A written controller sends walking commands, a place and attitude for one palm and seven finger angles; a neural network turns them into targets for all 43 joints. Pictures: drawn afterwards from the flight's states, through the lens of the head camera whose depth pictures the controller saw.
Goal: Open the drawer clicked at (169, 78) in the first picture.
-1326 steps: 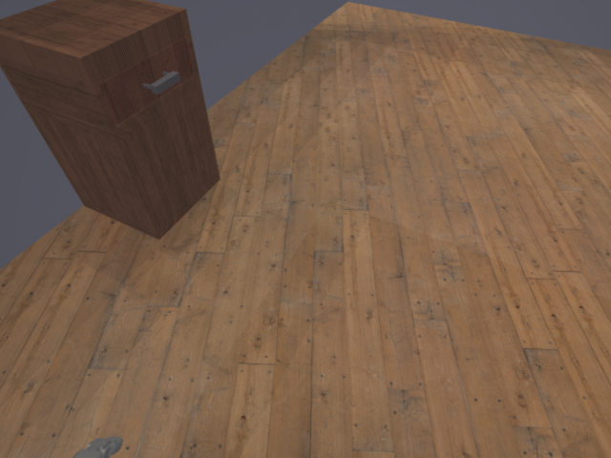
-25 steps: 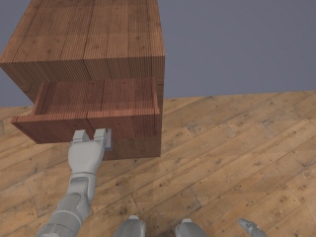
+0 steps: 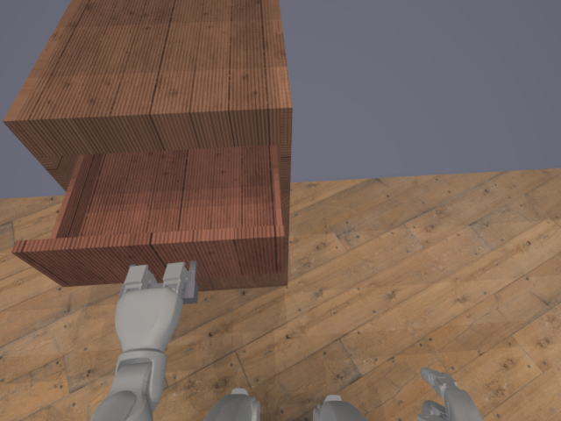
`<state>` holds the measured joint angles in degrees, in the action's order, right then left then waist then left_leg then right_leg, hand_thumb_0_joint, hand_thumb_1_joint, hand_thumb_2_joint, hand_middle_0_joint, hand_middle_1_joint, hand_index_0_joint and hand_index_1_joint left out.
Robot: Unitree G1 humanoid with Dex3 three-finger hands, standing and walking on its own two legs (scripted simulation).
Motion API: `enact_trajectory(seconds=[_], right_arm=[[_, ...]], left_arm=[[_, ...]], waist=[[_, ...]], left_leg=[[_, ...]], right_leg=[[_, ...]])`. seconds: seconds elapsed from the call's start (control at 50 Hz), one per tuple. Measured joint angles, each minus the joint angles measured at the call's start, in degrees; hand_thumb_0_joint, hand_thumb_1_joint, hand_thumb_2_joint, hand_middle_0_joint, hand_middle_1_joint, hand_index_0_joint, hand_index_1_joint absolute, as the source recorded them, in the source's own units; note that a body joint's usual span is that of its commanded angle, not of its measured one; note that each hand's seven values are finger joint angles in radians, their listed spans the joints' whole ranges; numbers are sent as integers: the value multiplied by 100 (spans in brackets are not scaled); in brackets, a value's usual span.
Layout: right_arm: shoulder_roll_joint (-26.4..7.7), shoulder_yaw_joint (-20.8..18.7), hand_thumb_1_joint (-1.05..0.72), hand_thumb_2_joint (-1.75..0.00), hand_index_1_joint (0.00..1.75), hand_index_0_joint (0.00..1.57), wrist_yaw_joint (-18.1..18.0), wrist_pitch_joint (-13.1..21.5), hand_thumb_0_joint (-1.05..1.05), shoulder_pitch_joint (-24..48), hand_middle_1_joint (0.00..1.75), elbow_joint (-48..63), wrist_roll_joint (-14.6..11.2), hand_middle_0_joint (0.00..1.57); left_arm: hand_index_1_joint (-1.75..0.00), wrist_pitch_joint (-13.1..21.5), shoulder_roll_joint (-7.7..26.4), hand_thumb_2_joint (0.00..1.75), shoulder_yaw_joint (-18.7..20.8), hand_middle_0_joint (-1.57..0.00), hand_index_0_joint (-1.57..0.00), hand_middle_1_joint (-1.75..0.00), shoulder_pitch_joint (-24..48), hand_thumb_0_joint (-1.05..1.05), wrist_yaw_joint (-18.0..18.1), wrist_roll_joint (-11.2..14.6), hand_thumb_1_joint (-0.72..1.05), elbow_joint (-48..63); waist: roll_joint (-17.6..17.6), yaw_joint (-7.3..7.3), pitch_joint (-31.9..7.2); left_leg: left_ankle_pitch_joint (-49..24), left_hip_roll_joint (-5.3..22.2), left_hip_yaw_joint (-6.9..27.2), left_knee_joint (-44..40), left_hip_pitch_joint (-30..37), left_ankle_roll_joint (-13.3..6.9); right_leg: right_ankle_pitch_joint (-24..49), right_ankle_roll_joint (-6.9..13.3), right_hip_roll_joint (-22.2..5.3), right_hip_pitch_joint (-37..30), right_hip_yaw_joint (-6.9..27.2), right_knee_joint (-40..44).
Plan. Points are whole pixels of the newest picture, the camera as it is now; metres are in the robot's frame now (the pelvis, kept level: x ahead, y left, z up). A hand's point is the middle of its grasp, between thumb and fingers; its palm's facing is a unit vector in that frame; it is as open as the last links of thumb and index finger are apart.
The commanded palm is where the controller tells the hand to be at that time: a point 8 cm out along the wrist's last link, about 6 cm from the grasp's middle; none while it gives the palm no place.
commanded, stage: pull the drawer open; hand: left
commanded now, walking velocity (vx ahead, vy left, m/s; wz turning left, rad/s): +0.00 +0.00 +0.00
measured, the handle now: (161, 281) +0.33 +0.21 -0.06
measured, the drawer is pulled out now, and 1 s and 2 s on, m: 0.19 0.30 0.30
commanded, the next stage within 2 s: open the thumb to release the handle in 1.08 s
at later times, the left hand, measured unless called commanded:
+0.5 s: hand (158, 372) +0.20 +0.19 -0.07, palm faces -0.08 -0.11 -0.99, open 6.5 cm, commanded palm +0.17 +0.19 -0.02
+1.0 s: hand (153, 407) +0.16 +0.19 -0.07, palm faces -0.11 -0.11 -0.99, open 6.5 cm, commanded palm +0.11 +0.19 -0.02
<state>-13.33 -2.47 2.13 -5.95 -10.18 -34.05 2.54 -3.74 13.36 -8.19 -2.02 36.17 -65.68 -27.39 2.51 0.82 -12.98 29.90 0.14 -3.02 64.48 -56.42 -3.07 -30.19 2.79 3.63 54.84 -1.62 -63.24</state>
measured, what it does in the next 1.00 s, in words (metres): stands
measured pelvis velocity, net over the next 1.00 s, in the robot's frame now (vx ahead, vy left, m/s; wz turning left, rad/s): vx -0.01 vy -0.03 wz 0.02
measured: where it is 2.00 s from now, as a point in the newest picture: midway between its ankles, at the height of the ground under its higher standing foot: outside the picture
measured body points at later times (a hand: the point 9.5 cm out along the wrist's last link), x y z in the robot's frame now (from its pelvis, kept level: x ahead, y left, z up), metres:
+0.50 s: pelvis +0.00 -0.01 -0.01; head +0.07 -0.03 +0.43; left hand +0.20 +0.19 -0.02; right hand +0.21 -0.23 -0.11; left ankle +0.00 +0.09 -0.65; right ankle -0.01 -0.10 -0.65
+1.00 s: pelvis -0.01 -0.03 -0.02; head +0.06 -0.06 +0.42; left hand +0.16 +0.19 -0.02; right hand +0.20 -0.25 -0.13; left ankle +0.00 +0.09 -0.65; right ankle -0.01 -0.10 -0.65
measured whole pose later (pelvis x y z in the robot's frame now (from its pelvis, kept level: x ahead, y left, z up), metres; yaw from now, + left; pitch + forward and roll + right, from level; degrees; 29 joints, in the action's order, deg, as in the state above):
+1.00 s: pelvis -0.01 -0.03 -0.02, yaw +1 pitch +22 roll +1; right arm -12.6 -0.5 1.9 -3.5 -7.0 -29.4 4.6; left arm 6.0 14.9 -3.8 -27.6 34.0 -65.4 -7.3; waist 2.2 -1.8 -14.2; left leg 32.0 0.5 -2.6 70.8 -60.4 -0.7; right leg -33.5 5.4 3.8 59.8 -2.4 -71.8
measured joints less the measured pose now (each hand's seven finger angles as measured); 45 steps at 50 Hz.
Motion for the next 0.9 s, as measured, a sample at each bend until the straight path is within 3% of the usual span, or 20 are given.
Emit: enact_trajectory(seconds=[0.38,0.9], right_arm=[[62,156,-91,-90,30,20,20,100,1,264,30,371,90,20],[58,205,-91,-90,30,20,-28,228,1,274,30,472,198,20]], left_arm=[[-127,225,-31,74,-41,-25,-35,-133,-1378,2,-18,-107,64,1097],[-127,885,135,71,341,-25,-35,-132,-2534,3,-121,-14,64,1942]], waist=[[-4,-151,-55],[-24,-261,-104]], left_leg=[[131,-15,47,191,13,65],[195,22,50,576,-330,211]], right_leg=[[-177,72,-11,-5,-52,-242],[-314,237,13,417,-86,-773]])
